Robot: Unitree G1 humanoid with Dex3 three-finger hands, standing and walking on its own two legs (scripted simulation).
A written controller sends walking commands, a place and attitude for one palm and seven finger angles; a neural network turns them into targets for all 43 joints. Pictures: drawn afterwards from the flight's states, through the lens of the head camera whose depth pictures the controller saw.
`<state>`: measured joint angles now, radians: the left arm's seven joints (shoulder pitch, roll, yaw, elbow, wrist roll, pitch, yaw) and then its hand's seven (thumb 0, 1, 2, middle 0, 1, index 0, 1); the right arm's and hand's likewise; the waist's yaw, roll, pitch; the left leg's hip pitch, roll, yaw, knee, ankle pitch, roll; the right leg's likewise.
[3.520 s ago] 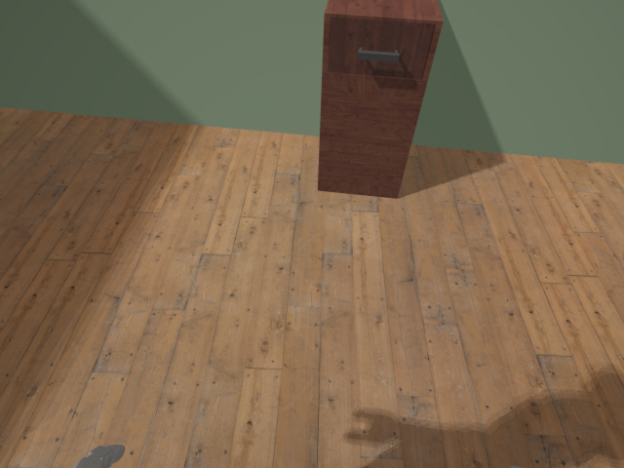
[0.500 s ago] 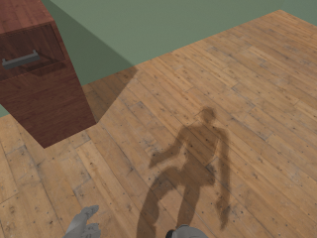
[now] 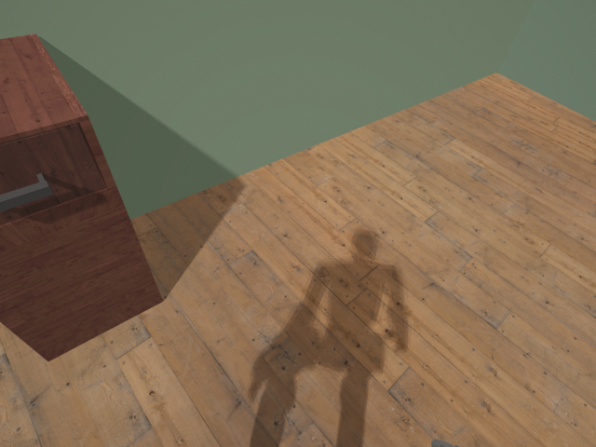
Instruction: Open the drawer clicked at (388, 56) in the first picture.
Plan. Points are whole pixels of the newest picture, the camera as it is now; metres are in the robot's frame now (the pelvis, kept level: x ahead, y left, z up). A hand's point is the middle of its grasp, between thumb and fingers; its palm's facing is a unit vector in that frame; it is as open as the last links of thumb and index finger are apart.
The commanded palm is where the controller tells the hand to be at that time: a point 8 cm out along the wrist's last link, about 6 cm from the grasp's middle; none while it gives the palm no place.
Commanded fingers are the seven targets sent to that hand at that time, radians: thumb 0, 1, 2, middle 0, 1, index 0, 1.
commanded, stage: turn to face it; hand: left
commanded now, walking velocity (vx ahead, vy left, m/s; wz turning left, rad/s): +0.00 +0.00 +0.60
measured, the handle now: (9, 193) +0.54 +0.63 -0.08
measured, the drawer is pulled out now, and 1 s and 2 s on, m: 0.00 0.00 0.00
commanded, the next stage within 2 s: take the last steps up to it in 1.14 s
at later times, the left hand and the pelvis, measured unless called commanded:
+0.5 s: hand out of the picture +0.10 +0.16 -0.14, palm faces +0.29 -0.92 -0.26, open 7.4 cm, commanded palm none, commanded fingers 0.00 0.90 0.90 -0.20 -0.30 -0.20 -0.30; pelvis +0.06 -0.04 +0.01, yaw +17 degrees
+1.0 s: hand out of the picture -0.02 +0.21 -0.16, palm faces +0.55 -0.79 -0.28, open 7.4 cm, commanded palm none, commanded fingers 0.00 0.90 0.90 -0.20 -0.30 -0.20 -0.30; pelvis +0.05 -0.01 +0.00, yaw +32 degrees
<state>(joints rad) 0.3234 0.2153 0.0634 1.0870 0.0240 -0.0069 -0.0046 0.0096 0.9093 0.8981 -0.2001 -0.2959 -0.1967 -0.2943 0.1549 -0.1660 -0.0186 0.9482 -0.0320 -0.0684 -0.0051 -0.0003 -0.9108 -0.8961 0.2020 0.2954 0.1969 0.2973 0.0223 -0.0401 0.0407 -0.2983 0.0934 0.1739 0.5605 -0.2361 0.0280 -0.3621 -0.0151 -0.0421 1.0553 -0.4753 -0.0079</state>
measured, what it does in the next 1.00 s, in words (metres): steps on the spot, turning left: right foot, then left foot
